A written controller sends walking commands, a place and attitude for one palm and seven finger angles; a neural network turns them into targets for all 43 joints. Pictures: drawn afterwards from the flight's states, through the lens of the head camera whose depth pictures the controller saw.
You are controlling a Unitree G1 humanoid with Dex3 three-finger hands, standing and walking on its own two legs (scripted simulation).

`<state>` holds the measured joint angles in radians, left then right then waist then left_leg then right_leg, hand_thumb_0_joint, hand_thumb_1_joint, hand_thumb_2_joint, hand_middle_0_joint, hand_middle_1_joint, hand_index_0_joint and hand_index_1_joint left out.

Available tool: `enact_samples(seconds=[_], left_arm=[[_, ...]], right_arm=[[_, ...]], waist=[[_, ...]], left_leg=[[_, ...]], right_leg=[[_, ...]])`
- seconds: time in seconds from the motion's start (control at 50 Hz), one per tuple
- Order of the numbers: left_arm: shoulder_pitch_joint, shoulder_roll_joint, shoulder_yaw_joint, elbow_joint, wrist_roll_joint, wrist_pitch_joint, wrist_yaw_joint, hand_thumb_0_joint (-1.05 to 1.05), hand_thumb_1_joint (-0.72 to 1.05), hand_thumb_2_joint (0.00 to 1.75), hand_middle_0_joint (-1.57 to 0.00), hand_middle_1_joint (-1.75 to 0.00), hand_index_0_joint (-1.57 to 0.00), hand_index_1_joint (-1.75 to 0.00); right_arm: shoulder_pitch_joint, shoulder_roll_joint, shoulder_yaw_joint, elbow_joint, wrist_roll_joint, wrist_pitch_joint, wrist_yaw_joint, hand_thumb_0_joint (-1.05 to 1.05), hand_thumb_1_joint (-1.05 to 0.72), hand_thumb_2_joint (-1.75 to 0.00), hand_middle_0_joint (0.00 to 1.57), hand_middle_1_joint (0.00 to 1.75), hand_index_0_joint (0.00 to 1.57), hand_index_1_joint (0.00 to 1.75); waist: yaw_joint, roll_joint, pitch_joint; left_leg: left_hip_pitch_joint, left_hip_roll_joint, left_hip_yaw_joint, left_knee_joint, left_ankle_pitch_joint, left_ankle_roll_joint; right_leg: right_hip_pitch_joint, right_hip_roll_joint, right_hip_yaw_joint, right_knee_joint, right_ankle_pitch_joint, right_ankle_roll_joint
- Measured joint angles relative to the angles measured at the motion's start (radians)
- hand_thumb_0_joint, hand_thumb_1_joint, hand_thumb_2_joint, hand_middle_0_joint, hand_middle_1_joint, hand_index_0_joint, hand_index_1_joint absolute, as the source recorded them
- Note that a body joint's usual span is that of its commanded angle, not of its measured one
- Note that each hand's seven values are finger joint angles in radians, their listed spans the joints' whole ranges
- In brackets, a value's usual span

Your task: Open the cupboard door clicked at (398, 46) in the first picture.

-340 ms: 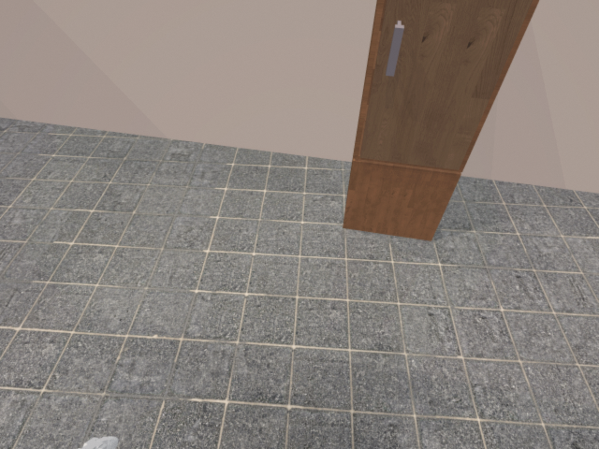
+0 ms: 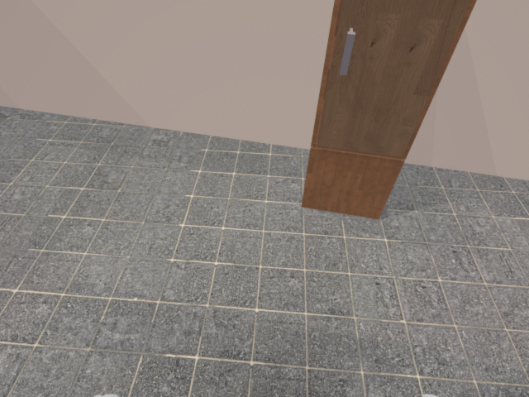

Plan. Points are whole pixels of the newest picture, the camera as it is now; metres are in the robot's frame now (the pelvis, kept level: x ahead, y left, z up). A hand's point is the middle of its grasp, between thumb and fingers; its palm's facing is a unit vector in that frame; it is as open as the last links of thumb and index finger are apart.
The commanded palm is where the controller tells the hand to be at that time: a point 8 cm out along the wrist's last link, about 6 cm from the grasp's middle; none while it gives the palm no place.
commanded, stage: stand and wait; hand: left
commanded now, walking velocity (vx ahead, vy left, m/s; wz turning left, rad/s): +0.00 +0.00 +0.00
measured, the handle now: (347, 51) +1.12 -0.19 +0.06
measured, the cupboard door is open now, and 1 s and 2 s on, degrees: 0 0 0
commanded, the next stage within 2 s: look at it before walking up in 0.48 s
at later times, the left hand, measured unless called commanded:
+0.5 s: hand out of the picture +0.05 +0.24 -0.15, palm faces -0.03 -0.94 -0.34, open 7.4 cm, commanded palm none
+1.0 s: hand out of the picture +0.06 +0.24 -0.15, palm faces -0.03 -0.94 -0.33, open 7.4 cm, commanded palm none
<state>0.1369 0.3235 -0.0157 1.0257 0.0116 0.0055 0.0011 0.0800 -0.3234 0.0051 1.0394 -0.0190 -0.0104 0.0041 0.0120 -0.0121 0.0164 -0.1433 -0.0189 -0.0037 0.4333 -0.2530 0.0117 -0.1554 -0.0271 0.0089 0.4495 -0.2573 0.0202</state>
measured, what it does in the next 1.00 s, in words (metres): stands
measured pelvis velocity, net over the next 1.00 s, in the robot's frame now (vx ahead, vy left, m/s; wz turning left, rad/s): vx -0.01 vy -0.01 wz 0.00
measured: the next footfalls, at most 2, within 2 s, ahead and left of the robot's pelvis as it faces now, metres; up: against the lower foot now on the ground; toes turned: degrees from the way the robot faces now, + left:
none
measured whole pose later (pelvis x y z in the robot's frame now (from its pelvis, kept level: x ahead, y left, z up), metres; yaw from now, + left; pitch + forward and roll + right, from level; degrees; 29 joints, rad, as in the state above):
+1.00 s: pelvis -0.01 -0.01 +0.00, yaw +0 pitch -2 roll +0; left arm 0.14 0.34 -0.01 1.09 0.01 0.00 0.00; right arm 0.11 -0.34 0.01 1.12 -0.01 -0.01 0.01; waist 0.01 -0.01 0.03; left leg -0.13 0.00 -0.01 0.37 -0.20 0.00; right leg -0.15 -0.01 0.01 0.39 -0.20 0.01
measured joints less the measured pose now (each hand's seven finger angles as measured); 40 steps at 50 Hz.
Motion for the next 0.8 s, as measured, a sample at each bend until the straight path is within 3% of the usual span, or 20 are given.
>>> enact_samples(seconds=[0.8], left_arm=[[0.002, 0.010, 0.005, 0.058, 0.001, -0.006, -0.002, 0.00, 0.91, 0.90, -0.20, -0.30, -0.20, -0.30]], right_arm=[[0.040, -0.011, 0.001, 0.081, 0.005, 0.000, 0.004, 0.01, -0.91, -0.90, 0.21, 0.30, 0.21, 0.30]], waist=[[-0.008, 0.007, 0.015]], left_leg=[[0.003, 0.014, -0.002, -0.058, 0.057, -0.014]], right_leg=[[0.000, 0.014, -0.002, -0.055, 0.056, -0.012]])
